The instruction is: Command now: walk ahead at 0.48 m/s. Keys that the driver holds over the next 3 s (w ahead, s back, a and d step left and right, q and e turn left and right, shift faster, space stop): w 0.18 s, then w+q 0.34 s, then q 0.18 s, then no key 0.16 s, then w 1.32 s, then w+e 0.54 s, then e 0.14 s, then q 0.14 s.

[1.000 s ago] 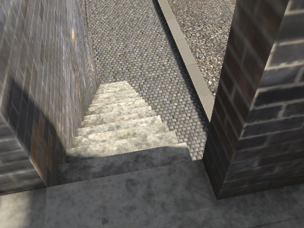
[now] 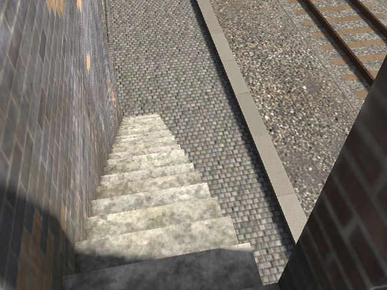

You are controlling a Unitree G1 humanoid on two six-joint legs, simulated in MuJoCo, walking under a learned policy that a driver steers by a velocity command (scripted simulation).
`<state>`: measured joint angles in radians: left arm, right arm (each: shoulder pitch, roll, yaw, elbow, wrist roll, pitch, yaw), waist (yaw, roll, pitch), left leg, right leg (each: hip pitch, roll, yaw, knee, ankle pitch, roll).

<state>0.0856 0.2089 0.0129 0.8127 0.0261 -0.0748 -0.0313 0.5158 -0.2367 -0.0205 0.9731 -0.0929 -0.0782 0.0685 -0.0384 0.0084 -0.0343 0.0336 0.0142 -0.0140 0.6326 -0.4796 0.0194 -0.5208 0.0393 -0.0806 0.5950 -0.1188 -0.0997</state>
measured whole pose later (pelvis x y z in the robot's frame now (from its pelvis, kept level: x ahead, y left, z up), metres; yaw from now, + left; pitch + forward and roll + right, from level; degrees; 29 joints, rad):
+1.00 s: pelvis +0.34 +0.04 -0.01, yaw +18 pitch +6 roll -1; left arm 0.31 0.20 -0.03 0.86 0.01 -0.07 0.00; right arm 0.32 -0.25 -0.03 0.88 -0.03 -0.09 0.10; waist 0.00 0.03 -0.12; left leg -0.48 -0.04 -0.09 0.82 -0.45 0.02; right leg -0.43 0.00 -0.07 0.76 -0.46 -0.03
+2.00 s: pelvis +0.63 +0.09 -0.24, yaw +18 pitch +1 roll -1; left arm 0.49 0.20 -0.04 0.96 0.10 -0.11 0.00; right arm 0.24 -0.21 0.03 0.80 -0.16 -0.05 0.11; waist 0.09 0.03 -0.03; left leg -0.88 0.09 -0.09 0.89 0.53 0.04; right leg -0.37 0.05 -0.05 1.02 -0.67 -0.11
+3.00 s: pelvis +1.04 +0.21 -0.58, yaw -4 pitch +1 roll -2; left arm 0.37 0.28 0.01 1.01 0.08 -0.10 -0.05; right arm 0.34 -0.19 -0.01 0.93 -0.07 -0.07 0.12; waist -0.02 0.04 0.03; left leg -0.86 0.09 -0.05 1.44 -0.13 0.00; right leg -0.35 0.03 -0.11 0.63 -0.30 -0.07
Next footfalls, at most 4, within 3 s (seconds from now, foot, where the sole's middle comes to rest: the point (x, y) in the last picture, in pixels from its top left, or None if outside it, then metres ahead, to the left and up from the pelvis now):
0.50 left None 0.33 0.16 -0.75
0.92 right None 0.39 -0.06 -0.75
1.24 left None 0.38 0.16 -0.75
1.60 right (194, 277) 0.62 0.00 -0.95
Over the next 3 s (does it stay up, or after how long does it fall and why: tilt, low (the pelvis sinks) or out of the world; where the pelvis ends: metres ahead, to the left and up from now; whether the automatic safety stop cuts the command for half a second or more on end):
stays up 1.04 0.21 -0.58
